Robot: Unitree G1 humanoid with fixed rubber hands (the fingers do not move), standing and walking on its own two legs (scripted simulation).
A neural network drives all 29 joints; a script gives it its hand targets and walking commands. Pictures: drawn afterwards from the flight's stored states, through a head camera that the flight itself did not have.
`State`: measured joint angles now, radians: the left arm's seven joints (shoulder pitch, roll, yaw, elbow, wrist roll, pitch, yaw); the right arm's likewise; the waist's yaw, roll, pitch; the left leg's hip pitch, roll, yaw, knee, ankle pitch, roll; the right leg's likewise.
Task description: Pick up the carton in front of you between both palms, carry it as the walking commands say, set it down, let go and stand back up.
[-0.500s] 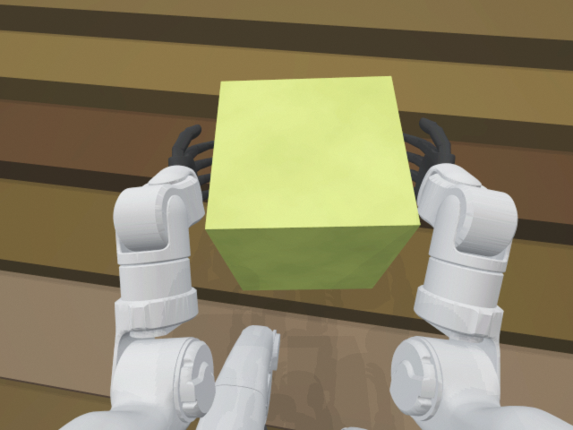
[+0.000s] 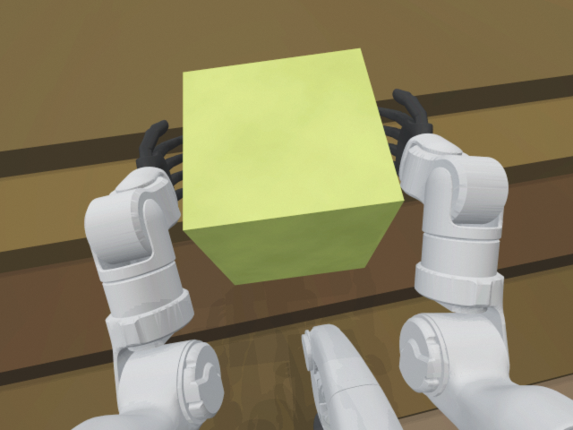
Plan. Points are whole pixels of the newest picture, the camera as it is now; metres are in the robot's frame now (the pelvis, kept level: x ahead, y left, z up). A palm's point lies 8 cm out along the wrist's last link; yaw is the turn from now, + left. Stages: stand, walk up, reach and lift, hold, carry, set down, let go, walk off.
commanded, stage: carry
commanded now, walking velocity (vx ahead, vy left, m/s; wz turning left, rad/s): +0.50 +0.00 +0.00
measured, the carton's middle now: (287, 185) +0.40 -0.05 +0.11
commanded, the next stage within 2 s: none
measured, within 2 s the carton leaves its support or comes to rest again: neither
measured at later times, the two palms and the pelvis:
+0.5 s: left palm out of the picture +0.64 +0.12 +0.28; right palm out of the picture +0.68 -0.18 +0.29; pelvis +0.30 -0.06 +0.11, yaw +2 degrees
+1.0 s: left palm out of the picture +0.95 +0.12 +0.37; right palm out of the picture +0.94 -0.18 +0.39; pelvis +0.58 +0.00 +0.21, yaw +0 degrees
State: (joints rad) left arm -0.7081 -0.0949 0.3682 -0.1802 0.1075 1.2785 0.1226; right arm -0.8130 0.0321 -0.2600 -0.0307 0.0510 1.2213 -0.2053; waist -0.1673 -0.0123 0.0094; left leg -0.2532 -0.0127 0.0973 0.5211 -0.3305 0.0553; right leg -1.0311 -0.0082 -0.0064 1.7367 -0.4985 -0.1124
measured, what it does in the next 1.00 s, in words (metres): climbs: right foot 0.11 m higher, then left foot 0.11 m higher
